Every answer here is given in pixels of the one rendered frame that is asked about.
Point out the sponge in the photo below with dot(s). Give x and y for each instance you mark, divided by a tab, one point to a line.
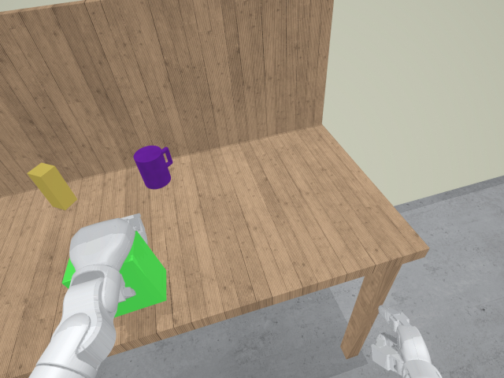
141	271

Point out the robot right forearm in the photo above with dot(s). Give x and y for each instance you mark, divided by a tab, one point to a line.
419	369

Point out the robot left forearm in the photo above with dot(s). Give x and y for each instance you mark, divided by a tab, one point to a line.
86	333

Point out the robot left hand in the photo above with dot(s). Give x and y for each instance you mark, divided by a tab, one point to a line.
107	243

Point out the table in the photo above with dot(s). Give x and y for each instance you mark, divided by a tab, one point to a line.
263	204

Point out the robot right hand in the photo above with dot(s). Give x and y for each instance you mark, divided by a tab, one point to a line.
391	353

